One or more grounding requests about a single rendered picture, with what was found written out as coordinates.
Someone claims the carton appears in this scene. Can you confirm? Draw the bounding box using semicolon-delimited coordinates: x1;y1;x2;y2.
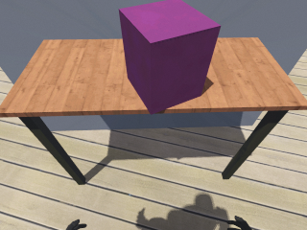
118;0;221;115

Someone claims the table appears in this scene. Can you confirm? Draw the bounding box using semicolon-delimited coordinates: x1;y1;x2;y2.
0;37;307;185

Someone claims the left robot hand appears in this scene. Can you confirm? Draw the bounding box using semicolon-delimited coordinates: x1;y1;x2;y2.
66;219;87;230

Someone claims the right robot hand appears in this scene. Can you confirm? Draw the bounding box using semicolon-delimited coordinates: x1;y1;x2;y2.
227;216;252;230

